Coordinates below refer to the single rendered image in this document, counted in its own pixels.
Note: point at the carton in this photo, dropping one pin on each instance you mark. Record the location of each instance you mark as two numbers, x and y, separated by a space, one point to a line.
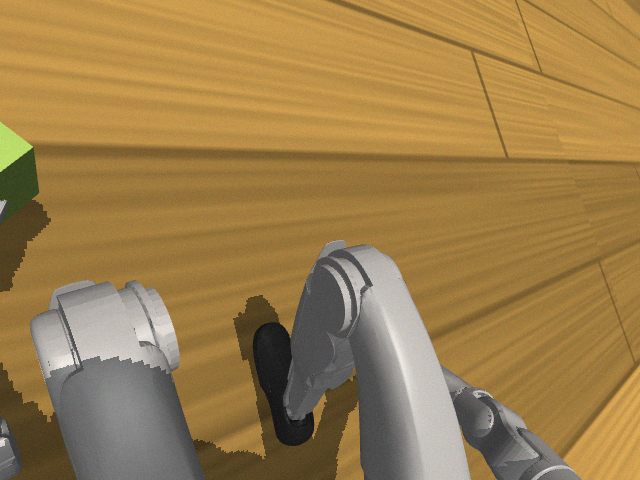
18 174

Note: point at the right robot foot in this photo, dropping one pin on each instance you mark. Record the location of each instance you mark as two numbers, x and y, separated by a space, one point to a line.
272 356

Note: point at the left robot arm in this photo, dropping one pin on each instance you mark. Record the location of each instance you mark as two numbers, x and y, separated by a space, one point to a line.
10 459

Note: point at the right robot hand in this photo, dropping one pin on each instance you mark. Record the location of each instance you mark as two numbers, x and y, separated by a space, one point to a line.
455 384

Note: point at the right robot arm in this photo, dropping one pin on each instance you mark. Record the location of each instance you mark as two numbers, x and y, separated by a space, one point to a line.
510 450

